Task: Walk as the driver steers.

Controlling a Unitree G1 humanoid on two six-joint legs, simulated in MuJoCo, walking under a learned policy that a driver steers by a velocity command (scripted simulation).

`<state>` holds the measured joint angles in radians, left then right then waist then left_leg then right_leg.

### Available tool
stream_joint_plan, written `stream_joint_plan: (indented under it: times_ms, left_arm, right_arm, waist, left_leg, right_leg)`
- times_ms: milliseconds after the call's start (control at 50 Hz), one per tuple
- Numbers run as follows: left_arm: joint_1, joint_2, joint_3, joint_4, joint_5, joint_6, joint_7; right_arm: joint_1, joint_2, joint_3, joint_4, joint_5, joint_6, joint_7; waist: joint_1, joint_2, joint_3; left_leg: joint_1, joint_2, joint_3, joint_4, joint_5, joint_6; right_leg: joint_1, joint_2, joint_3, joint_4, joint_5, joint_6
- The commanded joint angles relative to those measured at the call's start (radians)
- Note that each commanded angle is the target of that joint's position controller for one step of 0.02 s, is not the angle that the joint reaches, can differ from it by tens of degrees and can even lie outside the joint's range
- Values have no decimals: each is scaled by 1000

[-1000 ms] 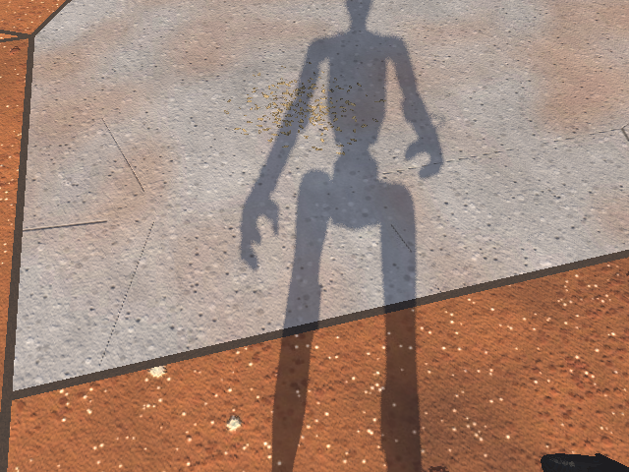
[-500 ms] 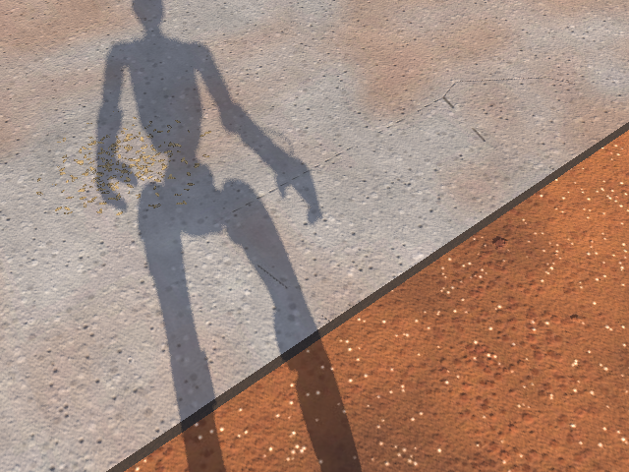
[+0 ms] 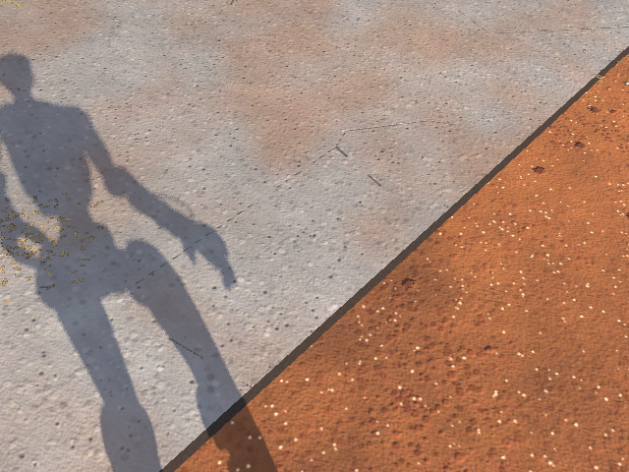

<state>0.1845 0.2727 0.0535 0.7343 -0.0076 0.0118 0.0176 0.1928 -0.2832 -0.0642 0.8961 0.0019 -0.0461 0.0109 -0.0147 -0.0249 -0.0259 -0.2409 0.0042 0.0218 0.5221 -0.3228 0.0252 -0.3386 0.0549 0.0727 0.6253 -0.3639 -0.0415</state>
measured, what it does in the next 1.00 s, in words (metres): walks ahead: right foot, then left foot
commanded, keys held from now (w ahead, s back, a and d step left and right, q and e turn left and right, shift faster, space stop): w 1.00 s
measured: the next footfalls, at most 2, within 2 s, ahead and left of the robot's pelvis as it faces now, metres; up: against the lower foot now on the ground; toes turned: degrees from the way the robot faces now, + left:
right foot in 0.40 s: +0.31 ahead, -0.15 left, +0.00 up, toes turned -2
left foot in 0.92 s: +0.63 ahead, +0.09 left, +0.00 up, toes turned +2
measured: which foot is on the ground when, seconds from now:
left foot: down 0.00-0.42, up 0.44-0.90, down 0.92-1.00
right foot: up 0.00-0.38, down 0.40-0.94, up 0.96-1.00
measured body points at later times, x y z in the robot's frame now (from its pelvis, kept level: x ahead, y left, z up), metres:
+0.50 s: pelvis +0.21 -0.06 +0.00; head +0.24 -0.06 +0.45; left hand +0.40 +0.20 -0.09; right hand +0.20 -0.33 -0.14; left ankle +0.06 +0.10 -0.65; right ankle +0.27 -0.15 -0.73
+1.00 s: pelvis +0.49 -0.01 -0.01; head +0.53 +0.00 +0.44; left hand +0.50 +0.27 -0.15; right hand +0.68 -0.26 -0.10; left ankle +0.59 +0.08 -0.73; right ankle +0.32 -0.15 -0.66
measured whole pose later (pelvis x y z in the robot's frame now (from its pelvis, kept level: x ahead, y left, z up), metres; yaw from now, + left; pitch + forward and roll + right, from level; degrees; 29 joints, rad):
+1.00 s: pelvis +0.49 -0.01 -0.01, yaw +0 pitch +2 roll -1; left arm 0.35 0.29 0.05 0.91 -0.02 -0.06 0.00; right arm 0.07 -0.27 -0.04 0.80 0.01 -0.09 0.04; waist 0.03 -0.01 0.05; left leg -0.46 -0.01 0.05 0.57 -0.14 0.06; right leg -0.20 0.00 0.04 1.02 -0.47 -0.02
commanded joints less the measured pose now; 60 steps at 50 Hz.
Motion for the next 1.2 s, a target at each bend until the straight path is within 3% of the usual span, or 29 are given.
stream_joint_plan:
  times_ms: [20,40,60,120,220,320,360,380,400,420,440,460,480,500,520,600,660,720,800,880,920,940,960,980,1000,1020,1060,1100,1200]
  left_arm:
    - [-144,141,36,-130,-23,-57,2]
    - [-112,158,46,-113,-30,-66,-5]
    - [-89,144,46,-91,-19,-69,-10]
    - [-136,89,38,-94,-2,-80,-21]
    - [-232,22,14,-119,-12,-87,-40]
    - [-276,54,15,-142,-23,-92,-61]
    - [-195,94,32,-125,-20,-94,-60]
    - [-72,128,52,-85,-16,-92,-53]
    - [104,174,76,-34,-15,-89,-42]
    - [261,276,98,-9,10,-82,-31]
    - [284,246,84,11,0,-79,-37]
    - [204,181,59,4,-2,-84,-39]
    - [134,145,46,-5,-1,-86,-38]
    - [74,120,37,-7,3,-89,-41]
    - [32,95,30,-11,11,-96,-44]
    - [19,106,34,16,7,-117,-41]
    - [61,127,38,44,6,-118,-30]
    - [109,150,41,68,-1,-112,-19]
    - [189,166,46,117,-14,-97,-14]
    - [189,189,55,137,-14,-72,-8]
    - [179,162,40,130,-4,-59,-2]
    - [279,66,8,100,9,-70,-8]
    - [303,27,-8,119,0,-93,-14]
    - [214,136,20,101,-27,-113,-20]
    - [127,150,22,73,-42,-124,-22]
    - [83,141,21,65,-31,-126,-17]
    - [103,120,27,76,-11,-105,-13]
    - [125,82,20,85,-6,-84,-10]
    - [-28,66,13,40,6,-82,-13]
  right_arm:
    - [143,-222,-50,-6,-23,-37,-2]
    - [96,-172,-36,-18,-13,-45,-11]
    - [79,-148,-29,-24,-2,-48,-15]
    - [128,-112,-17,-8,6,-49,-20]
    - [184,-144,-19,6,8,-38,-24]
    - [234,-174,-28,30,25,-25,-19]
    - [211,-193,-35,30,29,-17,-21]
    - [198,-186,-33,29,30,-15,-22]
    - [192,-162,-24,19,20,-15,-24]
    - [247,-65,8,-21,-1,-27,-20]
    - [259,-35,20,-17,12,-51,-16]
    - [179,-138,-10,-38,42,-68,-9]
    - [106,-147,-12,-59,50,-75,-6]
    - [80,-131,-12,-61,37,-75,-9]
    - [87,-122,-17,-57,21,-66,-12]
    - [88,-66,-9,-62,10,-28,-12]
    - [-22,-62,-4,-101,-2,-28,-9]
    - [-140,-42,10,-132,3,-40,5]
    - [-244,-53,15,-175,13,-46,26]
    - [-197,-102,-1,-182,13,-52,39]
    - [81,-182,-43,-104,9,-51,25]
    - [218,-285,-67,-83,-14,-48,17]
    - [250,-248,-58,-66,6,-43,22]
    - [197,-183,-35,-74,14,-44,22]
    - [126,-151,-26,-90,8,-43,17]
    - [60,-128,-19,-98,-1,-45,17]
    - [0,-88,-7,-106,-18,-54,18]
    - [4,-97,-10,-94,-10,-64,19]
    - [60,-137,-20,-60,-1,-60,-2]
  waist:
    - [-67,210,127]
    - [-33,187,143]
    - [-21,183,126]
    - [-45,157,107]
    - [-86,153,103]
    - [-84,161,140]
    - [-16,171,95]
    - [53,151,16]
    - [132,121,-100]
    - [150,-102,-286]
    - [135,-267,-383]
    - [130,-182,-216]
    - [106,-131,-103]
    - [73,-62,-27]
    - [38,-67,6]
    - [-14,-49,50]
    - [9,-22,86]
    - [50,-17,104]
    - [81,-13,120]
    - [30,-50,66]
    - [-103,-37,-121]
    - [-89,147,-300]
    - [-87,304,-400]
    - [-102,218,-272]
    - [-85,163,-151]
    - [-54,90,-63]
    - [6,109,-14]
    - [28,101,-1]
    - [0,73,57]
  left_leg:
    - [217,412,-665,-384,-380,268]
    - [233,367,-580,-377,-356,232]
    - [257,321,-496,-378,-297,195]
    - [266,250,-314,-400,-35,152]
    - [195,197,-140,-399,203,140]
    - [227,262,-144,-367,278,142]
    - [247,271,-120,-274,527,121]
    - [225,233,-70,-130,704,97]
    - [108,185,-29,81,703,64]
    - [-244,75,21,485,345,-1]
    - [-413,-33,-86,705,-235,-15]
    - [-517,35,-133,794,-203,4]
    - [-531,82,-103,781,-118,24]
    - [-498,118,-86,723,-39,23]
    - [-442,146,-93,663,17,20]
    - [-399,164,-81,548,116,-16]
    - [-448,157,-75,352,283,-39]
    - [-385,115,-33,152,432,-38]
    - [-398,90,-43,30,433,-15]
    - [-295,42,-12,-18,268,39]
    - [114,24,6,-11,276,99]
    - [531,284,-375,6,211,235]
    - [668,395,-760,-180,30,329]
    - [586,362,-685,-221,-68,276]
    - [448,328,-542,-235,-36,239]
    - [295,292,-437,-267,54,221]
    - [128,239,-327,-325,174,203]
    - [68,228,-263,-372,242,220]
    - [79,191,-132,-419,332,202]
  right_leg:
    - [-498,-28,43,337,-174,2]
    - [-532,-57,62,381,-79,0]
    - [-537,-81,36,389,-21,6]
    - [-490,-113,-23,318,161,37]
    - [-313,-97,-97,44,307,64]
    - [-225,-86,-106,-86,282,23]
    - [-88,-58,-123,-122,257,-17]
    - [86,-34,-140,-146,268,-46]
    - [347,-67,-106,-123,267,-81]
    - [745,-342,277,-120,163,-205]
    - [785,-463,658,-323,-31,-292]
    - [658,-427,569,-359,-103,-245]
    - [522,-386,430,-372,-56,-214]
    - [386,-342,326,-405,42,-199]
    - [293,-303,252,-432,123,-184]
    - [162,-275,124,-516,273,-204]
    - [167,-257,58,-534,329,-196]
    - [160,-231,-10,-540,340,-168]
    - [296,-282,-9,-494,348,-156]
    - [428,-316,-5,-353,623,-119]
    - [319,-229,-76,1,781,-66]
    - [-43,-115,-117,396,433,-2]
    - [-276,16,-18,628,-193,31]
    - [-391,-49,58,714,-187,11]
    - [-420,-101,26,698,-106,-4]
    - [-393,-148,1,630,-22,-4]
    - [-278,-197,10,536,65,2]
    - [-248,-207,0,480,93,18]
    - [-322,-204,-22,191,350,57]
Velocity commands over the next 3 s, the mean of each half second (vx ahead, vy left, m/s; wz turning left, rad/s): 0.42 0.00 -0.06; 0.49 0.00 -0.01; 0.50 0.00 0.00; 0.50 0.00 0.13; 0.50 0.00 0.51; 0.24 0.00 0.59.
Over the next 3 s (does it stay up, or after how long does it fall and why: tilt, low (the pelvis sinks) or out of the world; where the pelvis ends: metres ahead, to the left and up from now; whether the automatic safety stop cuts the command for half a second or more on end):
stays up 1.52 0.09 -0.01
